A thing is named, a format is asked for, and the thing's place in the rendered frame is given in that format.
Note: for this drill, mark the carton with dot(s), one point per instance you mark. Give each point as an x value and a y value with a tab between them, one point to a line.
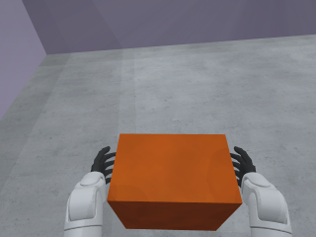
171	181

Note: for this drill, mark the right robot forearm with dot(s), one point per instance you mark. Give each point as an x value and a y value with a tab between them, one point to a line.
268	210

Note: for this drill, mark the robot right hand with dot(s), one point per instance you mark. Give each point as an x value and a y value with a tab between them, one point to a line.
244	166

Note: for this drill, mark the robot left hand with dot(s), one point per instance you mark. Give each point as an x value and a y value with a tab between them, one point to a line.
100	163

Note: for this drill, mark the left robot forearm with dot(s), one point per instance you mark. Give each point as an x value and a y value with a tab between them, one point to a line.
84	208

